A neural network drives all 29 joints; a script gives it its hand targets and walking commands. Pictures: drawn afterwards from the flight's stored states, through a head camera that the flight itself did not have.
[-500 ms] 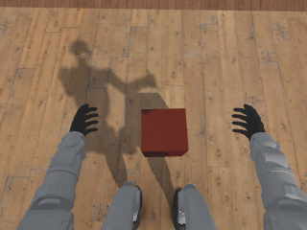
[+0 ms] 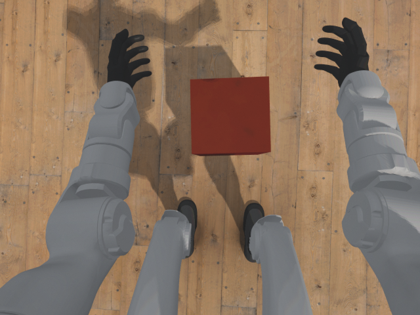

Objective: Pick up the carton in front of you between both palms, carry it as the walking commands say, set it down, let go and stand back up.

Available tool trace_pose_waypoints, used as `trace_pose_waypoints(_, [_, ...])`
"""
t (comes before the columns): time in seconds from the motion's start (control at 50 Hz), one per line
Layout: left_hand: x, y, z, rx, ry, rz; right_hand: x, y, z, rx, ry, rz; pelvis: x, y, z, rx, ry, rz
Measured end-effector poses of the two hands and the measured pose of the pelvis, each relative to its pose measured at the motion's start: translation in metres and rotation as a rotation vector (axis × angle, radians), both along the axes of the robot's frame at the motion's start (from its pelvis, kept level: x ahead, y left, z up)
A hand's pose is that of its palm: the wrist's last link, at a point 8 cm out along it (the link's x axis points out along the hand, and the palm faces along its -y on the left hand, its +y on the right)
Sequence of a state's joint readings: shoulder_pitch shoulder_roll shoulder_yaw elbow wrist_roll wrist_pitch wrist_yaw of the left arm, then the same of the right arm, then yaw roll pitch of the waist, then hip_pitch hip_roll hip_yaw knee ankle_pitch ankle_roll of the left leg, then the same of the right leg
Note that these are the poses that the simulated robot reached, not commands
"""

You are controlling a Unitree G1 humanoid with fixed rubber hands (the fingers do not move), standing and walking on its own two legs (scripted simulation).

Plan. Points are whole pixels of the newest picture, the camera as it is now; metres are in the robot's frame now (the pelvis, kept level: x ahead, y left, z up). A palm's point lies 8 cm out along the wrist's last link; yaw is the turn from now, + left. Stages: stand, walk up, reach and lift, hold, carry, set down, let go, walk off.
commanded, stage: reach and lift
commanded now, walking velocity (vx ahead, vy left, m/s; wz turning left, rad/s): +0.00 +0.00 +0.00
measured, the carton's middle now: (229, 122) +0.49 -0.01 -0.50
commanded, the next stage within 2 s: none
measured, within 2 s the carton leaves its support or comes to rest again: leaves its support in 1.56 s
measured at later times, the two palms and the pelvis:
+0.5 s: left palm (156, 115) +0.48 +0.19 -0.35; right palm (304, 112) +0.50 -0.20 -0.35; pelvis -0.04 +0.01 -0.20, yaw +1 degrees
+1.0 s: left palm (166, 116) +0.49 +0.17 -0.43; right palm (289, 117) +0.50 -0.18 -0.43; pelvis -0.04 +0.01 -0.26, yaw +1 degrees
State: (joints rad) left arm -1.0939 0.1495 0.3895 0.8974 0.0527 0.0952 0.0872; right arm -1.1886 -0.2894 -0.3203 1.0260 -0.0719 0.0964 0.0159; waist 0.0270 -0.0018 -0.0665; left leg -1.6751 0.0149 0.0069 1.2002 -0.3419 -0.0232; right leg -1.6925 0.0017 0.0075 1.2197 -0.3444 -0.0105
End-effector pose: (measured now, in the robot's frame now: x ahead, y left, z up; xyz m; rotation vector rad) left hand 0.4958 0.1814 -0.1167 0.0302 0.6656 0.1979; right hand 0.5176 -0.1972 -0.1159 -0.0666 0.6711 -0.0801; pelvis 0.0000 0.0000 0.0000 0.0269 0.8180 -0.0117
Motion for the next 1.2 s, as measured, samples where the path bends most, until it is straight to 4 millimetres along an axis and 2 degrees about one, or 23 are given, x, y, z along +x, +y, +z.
trace_pose_waypoints(0.14, [-0.007,0.005,-0.079,0.001,0.033,0.005,-0.010,0.000,-0.081,-0.008,0.032,-0.022,0.008,0.002,-0.052,0.003,0.094,0.006])
trace_pose_waypoints(0.24, [-0.013,0.007,-0.141,0.004,0.034,-0.006,-0.019,-0.003,-0.144,-0.019,0.029,-0.034,0.001,0.004,-0.100,0.001,0.104,0.009])
trace_pose_waypoints(0.3, [-0.016,0.008,-0.172,0.005,0.025,-0.011,-0.022,-0.004,-0.174,-0.021,0.020,-0.035,-0.007,0.005,-0.129,0.000,0.082,0.010])
trace_pose_waypoints(0.4, [-0.016,0.007,-0.208,0.002,0.016,-0.008,-0.021,-0.003,-0.209,-0.019,0.006,-0.038,-0.022,0.006,-0.171,0.000,0.014,0.011])
trace_pose_waypoints(0.48, [-0.015,0.005,-0.231,-0.005,0.032,-0.004,-0.019,-0.001,-0.232,-0.015,0.021,-0.042,-0.034,0.007,-0.196,0.001,-0.041,0.011])
trace_pose_waypoints(0.6, [-0.015,-0.001,-0.270,-0.013,0.073,-0.010,-0.019,0.005,-0.271,-0.009,0.060,-0.042,-0.044,0.007,-0.223,0.002,-0.103,0.012])
trace_pose_waypoints(0.74, [-0.013,-0.002,-0.313,-0.007,0.093,-0.014,-0.018,0.008,-0.316,-0.006,0.072,-0.039,-0.046,0.006,-0.247,0.004,-0.151,0.013])
trace_pose_waypoints(0.84, [-0.003,0.001,-0.321,-0.004,0.065,-0.023,-0.018,0.010,-0.329,-0.010,0.055,-0.036,-0.043,0.006,-0.257,0.001,-0.178,0.017])
trace_pose_waypoints(0.92, [0.001,-0.001,-0.315,-0.008,0.049,-0.033,-0.018,0.015,-0.322,-0.004,0.036,-0.030,-0.039,0.006,-0.259,-0.003,-0.181,0.014])
trace_pose_waypoints(1.04, [-0.007,-0.010,-0.309,-0.022,0.077,-0.043,-0.020,0.018,-0.309,-0.001,0.052,-0.034,-0.036,0.008,-0.253,-0.005,-0.159,0.013])
trace_pose_waypoints(1.14, [-0.009,-0.014,-0.307,-0.025,0.078,-0.055,-0.020,0.022,-0.307,0.003,0.060,-0.025,-0.038,0.009,-0.249,-0.004,-0.146,0.014])
trace_pose_waypoints(1.2, [-0.007,-0.022,-0.307,-0.032,0.071,-0.075,-0.019,0.034,-0.309,0.016,0.057,-0.003,-0.040,0.009,-0.247,-0.003,-0.145,0.016])
